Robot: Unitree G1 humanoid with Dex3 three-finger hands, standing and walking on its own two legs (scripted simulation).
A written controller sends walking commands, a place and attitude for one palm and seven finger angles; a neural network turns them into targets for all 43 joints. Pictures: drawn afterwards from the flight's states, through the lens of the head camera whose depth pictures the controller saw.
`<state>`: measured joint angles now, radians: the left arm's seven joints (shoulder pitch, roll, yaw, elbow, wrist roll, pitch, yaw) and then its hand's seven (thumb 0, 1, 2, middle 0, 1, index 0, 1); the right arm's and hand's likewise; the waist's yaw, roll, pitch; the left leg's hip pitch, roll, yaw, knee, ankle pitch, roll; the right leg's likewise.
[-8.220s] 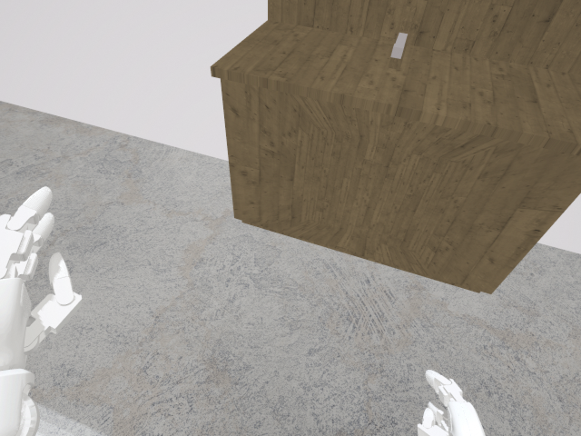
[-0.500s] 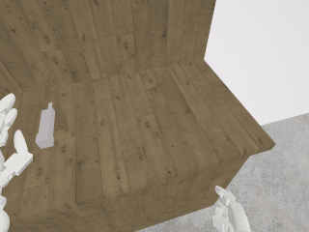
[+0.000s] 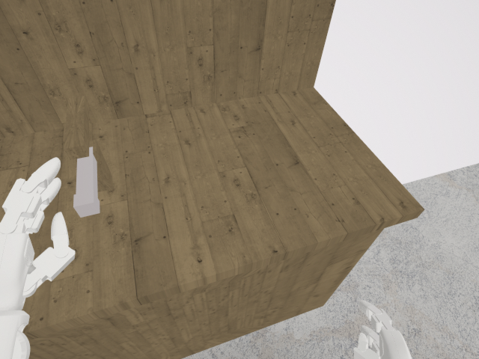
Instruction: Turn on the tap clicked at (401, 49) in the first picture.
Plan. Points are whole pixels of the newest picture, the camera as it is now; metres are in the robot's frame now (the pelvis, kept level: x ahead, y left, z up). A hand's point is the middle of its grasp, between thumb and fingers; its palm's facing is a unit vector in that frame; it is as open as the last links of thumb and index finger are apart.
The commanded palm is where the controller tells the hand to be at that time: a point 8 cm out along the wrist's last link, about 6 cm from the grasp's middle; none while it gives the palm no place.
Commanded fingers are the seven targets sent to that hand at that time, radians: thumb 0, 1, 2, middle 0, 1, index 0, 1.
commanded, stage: come to a stop and stand still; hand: left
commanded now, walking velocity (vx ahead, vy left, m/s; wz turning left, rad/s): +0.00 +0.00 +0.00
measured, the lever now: (87, 204) +0.31 +0.26 +0.11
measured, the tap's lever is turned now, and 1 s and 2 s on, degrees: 0 0 0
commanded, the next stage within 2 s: look again from close up in 0.86 s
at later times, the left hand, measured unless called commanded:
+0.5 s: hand (43, 222) +0.24 +0.27 +0.15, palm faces +0.41 -0.84 -0.35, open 7.4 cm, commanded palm +0.18 +0.30 +0.18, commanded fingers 0.00 0.90 0.90 -0.20 -0.30 -0.20 -0.30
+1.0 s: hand (49, 219) +0.24 +0.26 +0.16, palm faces +0.41 -0.84 -0.36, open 7.4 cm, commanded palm +0.19 +0.30 +0.18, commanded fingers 0.00 0.90 0.90 -0.20 -0.30 -0.20 -0.30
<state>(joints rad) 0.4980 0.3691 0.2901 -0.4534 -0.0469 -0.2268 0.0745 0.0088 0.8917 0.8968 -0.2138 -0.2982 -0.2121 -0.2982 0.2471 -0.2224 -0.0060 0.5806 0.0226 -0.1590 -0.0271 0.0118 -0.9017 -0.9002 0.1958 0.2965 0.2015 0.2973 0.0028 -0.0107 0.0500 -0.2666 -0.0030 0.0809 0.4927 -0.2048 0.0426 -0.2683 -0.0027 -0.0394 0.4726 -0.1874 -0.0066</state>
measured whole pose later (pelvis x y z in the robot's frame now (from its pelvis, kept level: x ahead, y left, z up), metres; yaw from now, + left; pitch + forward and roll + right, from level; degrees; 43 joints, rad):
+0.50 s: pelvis +0.03 +0.01 +0.00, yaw +2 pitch -1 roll -1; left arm 0.38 0.36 0.35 -0.45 -0.03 -0.21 0.09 0.01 0.89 0.90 -0.21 -0.30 -0.21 -0.30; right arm 0.18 -0.19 0.04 0.57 0.01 -0.18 -0.02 0.01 -0.90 -0.90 0.20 0.30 0.21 0.30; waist 0.04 -0.04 0.08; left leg -0.24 -0.03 0.05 0.46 -0.22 0.06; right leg -0.21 0.00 -0.04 0.40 -0.18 0.01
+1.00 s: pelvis +0.04 +0.01 +0.01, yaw +3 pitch -1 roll -1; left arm 0.44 0.36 0.34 -0.50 -0.05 -0.18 0.11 0.01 0.89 0.90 -0.21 -0.30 -0.21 -0.30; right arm 0.20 -0.20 0.02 0.58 0.02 -0.11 -0.04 0.01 -0.90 -0.90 0.20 0.30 0.20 0.30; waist 0.03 -0.02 0.06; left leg -0.21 -0.02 0.04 0.46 -0.23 0.05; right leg -0.18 0.00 -0.05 0.39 -0.20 0.00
